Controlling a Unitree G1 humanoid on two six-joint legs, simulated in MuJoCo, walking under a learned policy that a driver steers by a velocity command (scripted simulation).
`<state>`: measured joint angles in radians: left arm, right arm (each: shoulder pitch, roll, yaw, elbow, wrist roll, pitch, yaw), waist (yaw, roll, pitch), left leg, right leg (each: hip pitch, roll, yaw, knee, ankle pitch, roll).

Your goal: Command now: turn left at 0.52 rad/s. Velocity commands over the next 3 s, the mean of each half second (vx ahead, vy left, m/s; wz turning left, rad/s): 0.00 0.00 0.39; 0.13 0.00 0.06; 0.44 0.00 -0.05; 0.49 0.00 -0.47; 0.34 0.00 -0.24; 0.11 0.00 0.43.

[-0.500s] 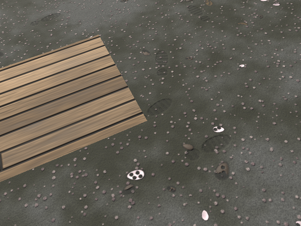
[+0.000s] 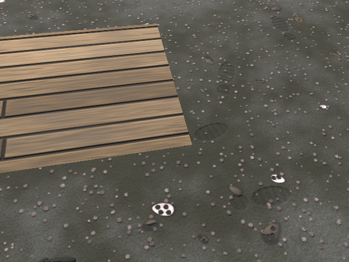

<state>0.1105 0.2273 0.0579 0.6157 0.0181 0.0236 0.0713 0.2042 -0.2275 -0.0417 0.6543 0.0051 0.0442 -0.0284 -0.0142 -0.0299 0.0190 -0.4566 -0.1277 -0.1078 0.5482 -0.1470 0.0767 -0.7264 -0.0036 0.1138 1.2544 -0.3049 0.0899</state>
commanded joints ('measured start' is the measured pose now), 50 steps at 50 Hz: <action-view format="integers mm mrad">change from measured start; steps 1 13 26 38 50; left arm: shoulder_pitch -47 68 111 138 457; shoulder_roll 25 164 87 68 180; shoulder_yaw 9 61 0 15 56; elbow -73 -7 57 88 157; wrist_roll -1 21 -2 -19 -24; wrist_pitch -17 -54 -52 -42 -146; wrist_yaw -16 -52 -65 -67 -101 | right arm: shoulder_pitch -30 -50 -4 33 -110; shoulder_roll -199 -211 -104 -84 -97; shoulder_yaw -63 -87 -35 -40 -44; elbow -92 -122 -38 5 -84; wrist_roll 2 -7 -25 -3 33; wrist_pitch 7 -21 -14 -23 -143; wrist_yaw -36 -6 11 7 4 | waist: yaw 0 23 3 17 126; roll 146 -149 -100 91 -100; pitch -178 -112 -75 -20 59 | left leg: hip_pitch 172 -292 349 158 -661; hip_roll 212 13 160 149 106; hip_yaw -323 -126 20 -24 -19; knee -193 572 -136 -66 800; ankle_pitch -127 -402 28 -396 -406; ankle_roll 132 -119 -92 -21 -48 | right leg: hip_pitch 88 610 376 424 962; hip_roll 22 -349 -152 21 -365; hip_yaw -12 395 95 -125 567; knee -288 -920 -850 -676 -916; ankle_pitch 14 173 169 -185 261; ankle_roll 17 -355 -195 -124 -431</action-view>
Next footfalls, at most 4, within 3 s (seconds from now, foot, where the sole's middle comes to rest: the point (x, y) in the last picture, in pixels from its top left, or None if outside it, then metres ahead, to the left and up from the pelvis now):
0.20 right None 0.13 -0.15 -0.76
0.52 left None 0.07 0.10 -0.76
1.32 left None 0.43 0.15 -0.76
1.88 right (186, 184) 0.76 -0.06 -0.76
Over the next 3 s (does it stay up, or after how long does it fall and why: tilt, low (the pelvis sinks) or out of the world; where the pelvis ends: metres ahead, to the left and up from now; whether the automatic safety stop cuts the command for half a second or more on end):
stays up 0.96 -0.01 0.02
